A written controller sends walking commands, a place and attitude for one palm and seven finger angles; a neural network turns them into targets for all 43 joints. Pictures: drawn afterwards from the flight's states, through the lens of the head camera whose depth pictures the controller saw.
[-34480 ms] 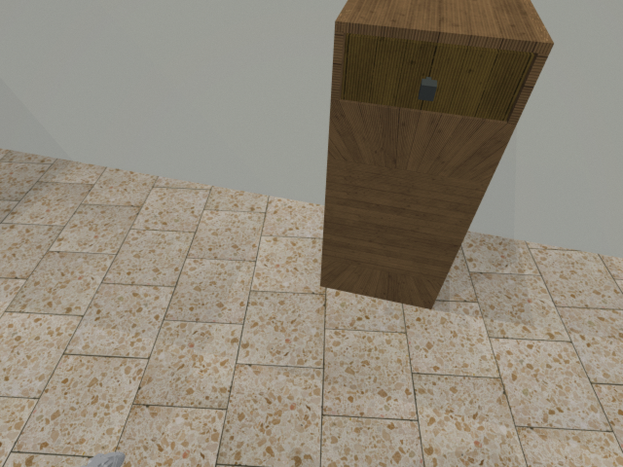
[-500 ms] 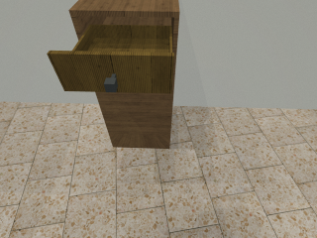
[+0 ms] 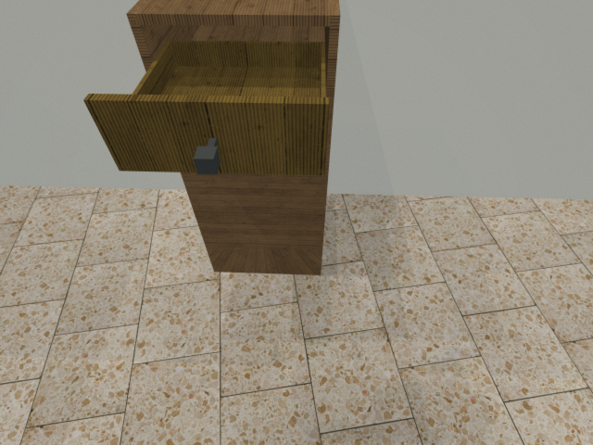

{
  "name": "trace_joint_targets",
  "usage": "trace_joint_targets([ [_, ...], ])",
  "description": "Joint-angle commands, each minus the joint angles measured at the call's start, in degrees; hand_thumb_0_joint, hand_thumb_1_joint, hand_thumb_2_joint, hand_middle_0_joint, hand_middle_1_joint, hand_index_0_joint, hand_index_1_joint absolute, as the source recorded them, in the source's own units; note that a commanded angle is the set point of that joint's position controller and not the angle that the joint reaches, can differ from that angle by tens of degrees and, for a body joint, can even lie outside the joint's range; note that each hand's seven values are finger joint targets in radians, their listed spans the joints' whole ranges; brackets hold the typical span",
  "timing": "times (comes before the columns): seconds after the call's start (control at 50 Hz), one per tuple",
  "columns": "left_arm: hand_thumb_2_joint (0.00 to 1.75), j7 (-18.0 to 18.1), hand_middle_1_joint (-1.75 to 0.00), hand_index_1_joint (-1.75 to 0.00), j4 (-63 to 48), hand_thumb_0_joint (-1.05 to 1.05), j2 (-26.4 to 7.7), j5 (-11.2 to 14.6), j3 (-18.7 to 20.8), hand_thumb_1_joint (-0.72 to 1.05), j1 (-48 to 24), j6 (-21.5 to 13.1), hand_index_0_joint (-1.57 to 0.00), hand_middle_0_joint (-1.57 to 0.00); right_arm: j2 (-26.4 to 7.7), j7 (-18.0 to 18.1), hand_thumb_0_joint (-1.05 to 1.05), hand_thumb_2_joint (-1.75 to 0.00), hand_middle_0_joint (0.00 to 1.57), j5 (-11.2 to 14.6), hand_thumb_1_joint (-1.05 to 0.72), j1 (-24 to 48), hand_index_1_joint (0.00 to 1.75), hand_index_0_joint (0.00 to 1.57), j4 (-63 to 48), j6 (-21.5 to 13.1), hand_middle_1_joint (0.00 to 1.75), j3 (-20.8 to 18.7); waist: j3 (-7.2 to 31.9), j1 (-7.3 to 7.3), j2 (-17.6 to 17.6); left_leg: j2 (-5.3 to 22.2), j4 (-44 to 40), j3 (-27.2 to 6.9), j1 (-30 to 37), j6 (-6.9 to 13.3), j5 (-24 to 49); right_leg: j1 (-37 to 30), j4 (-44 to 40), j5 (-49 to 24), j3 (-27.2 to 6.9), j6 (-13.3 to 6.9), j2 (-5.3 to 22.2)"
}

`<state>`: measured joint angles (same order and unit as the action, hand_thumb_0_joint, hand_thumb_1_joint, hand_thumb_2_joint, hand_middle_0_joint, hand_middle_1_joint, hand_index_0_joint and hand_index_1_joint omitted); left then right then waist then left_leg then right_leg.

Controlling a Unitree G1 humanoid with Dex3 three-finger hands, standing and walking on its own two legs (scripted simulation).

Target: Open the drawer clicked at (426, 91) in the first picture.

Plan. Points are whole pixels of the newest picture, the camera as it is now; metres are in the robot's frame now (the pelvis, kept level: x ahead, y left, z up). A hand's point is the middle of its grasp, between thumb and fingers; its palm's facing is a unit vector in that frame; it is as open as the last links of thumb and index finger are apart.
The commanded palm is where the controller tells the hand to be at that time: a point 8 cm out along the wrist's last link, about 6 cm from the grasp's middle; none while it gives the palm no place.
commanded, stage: look to check the result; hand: left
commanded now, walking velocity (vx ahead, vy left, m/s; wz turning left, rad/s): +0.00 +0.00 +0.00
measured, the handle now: (209, 153) +0.53 +0.17 +0.10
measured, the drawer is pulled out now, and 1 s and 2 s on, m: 0.29 0.29 0.29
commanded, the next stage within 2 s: stand and wait in 0.14 s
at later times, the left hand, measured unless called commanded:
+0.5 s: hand out of the picture +0.02 +0.17 -0.17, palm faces +0.03 -0.98 -0.21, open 7.4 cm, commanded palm none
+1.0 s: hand out of the picture +0.03 +0.17 -0.17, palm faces +0.03 -0.98 -0.21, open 7.4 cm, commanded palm none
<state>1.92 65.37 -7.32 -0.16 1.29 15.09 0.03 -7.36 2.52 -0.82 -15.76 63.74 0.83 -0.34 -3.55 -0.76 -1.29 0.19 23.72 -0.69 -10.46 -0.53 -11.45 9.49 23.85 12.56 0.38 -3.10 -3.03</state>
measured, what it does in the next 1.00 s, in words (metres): stands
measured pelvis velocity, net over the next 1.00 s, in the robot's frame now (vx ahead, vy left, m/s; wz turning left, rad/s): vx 0.02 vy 0.00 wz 0.00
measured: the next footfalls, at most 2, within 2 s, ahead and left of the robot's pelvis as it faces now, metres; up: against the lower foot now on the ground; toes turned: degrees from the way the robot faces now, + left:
none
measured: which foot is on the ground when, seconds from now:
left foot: down 0.00-1.00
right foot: down 0.00-1.00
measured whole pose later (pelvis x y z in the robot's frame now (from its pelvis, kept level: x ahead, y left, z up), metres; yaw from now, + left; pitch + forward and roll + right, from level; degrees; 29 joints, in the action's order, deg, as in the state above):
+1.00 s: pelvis +0.02 +0.00 +0.00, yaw +0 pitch -2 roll +0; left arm 1.9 65.3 -8.4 0.0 1.2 14.1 -0.5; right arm -8.2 2.4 -0.7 -14.7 64.8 0.9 -0.2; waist -3.8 -0.9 -0.8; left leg 0.7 21.8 -0.7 -8.3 -1.0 -12.0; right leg 7.1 21.4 12.8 0.3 -3.5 -3.5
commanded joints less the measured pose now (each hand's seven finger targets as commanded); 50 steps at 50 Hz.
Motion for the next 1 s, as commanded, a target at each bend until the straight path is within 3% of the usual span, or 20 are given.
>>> trace_joint_targets([
  [0.0,0.90,0.4,-0.30,-0.30,-1.6,0.00,-6.7,-0.2,0.8,0.90,3.3,-0.7,-0.20,-0.20,-5.2,0.2,0.00,-0.90,0.20,-0.1,-0.90,-4.5,0.30,0.20,-0.7,-0.7,0.30,-1.1,-1.4,-0.07,2.0,5.1,-3.6,-3.9,1.0,2.0,4.3,3.2,-6.5,-1.6,-6.7,0.0,7.3],
  [0.16,0.90,0.4,-0.30,-0.30,-1.8,0.00,-7.0,-0.2,0.8,0.90,2.7,-0.8,-0.20,-0.20,-5.5,0.2,0.00,-0.90,0.20,-0.3,-0.90,-3.6,0.30,0.20,-0.5,-0.7,0.30,-1.1,-1.1,-0.17,0.3,4.8,-3.4,-3.5,1.7,1.8,5.3,2.8,-6.8,-3.3,-7.2,0.0,7.6],
  [0.2,0.90,0.4,-0.30,-0.30,-1.9,0.00,-7.4,-0.1,0.9,0.90,2.9,-0.8,-0.20,-0.20,-5.8,0.2,0.00,-0.90,0.20,-0.2,-0.90,-3.4,0.30,0.20,-0.6,-0.7,0.30,-1.1,-0.6,-0.03,1.5,4.9,-3.1,-3.5,1.9,1.8,5.8,2.1,-6.8,-4.5,-6.9,0.1,7.6],
  [0.34,0.90,0.4,-0.30,-0.30,-1.8,0.00,-7.5,-0.1,0.9,0.90,2.2,-0.8,-0.20,-0.20,-5.8,0.2,0.00,-0.90,0.20,-0.2,-0.90,-3.3,0.30,0.20,-0.2,-0.6,0.30,-1.1,-0.6,-0.12,1.1,4.8,-3.3,-3.3,1.8,1.6,5.6,1.5,-7.1,-4.5,-7.0,0.1,7.8],
  [0.48,0.90,0.5,-0.30,-0.30,-1.9,0.00,-7.7,0.0,0.9,0.90,2.1,-1.0,-0.20,-0.20,-6.1,0.4,0.00,-0.90,0.20,-0.2,-0.90,-3.3,0.30,0.20,-0.1,-0.7,0.30,-1.0,0.4,-0.13,1.0,5.0,-3.4,-3.2,2.5,1.5,7.8,-0.1,-6.4,-9.4,-6.6,0.2,7.9],
  [0.7,0.90,0.5,-0.30,-0.30,-1.9,0.00,-7.8,0.0,0.9,0.90,2.2,-1.0,-0.20,-0.20,-6.3,0.4,0.00,-0.90,0.20,-0.1,-0.90,-3.2,0.30,0.20,0.1,-0.6,0.30,-1.0,-0.7,-0.02,1.4,5.1,-3.8,-3.2,2.6,1.5,6.9,0.4,-7.2,-7.8,-6.4,0.2,7.7],
  [0.78,0.90,0.4,-0.30,-0.30,-1.7,0.00,-7.6,0.0,0.8,0.90,2.1,-1.0,-0.20,-0.20,-6.1,0.4,0.00,-0.90,0.20,-0.2,-0.90,-3.2,0.30,0.20,0.2,-0.7,0.30,-0.9,-1.2,-0.05,0.0,5.2,-4.1,-3.2,2.5,1.5,7.3,0.5,-7.1,-7.7,-6.5,0.1,7.8],
  [0.9,0.90,0.4,-0.30,-0.30,-1.7,0.00,-7.9,-0.1,0.9,0.90,2.3,-1.1,-0.20,-0.20,-6.7,0.3,0.00,-0.90,0.20,-0.1,-0.90,-3.0,0.30,0.20,0.1,-0.7,0.30,-1.0,-0.4,0.02,1.5,5.1,-4.0,-3.1,3.2,1.5,6.8,0.5,-7.6,-7.0,-6.5,0.3,7.8],
  [0.98,0.90,0.4,-0.30,-0.30,-1.6,0.00,-7.7,0.0,0.8,0.90,2.1,-1.0,-0.20,-0.20,-6.5,0.3,0.00,-0.90,0.20,-0.2,-0.90,-2.9,0.30,0.20,0.3,-0.8,0.30,-1.0,-1.0,-0.10,-0.1,5.1,-4.4,-3.2,3.0,1.4,6.8,0.7,-7.4,-7.1,-6.6,0.2,7.8],
])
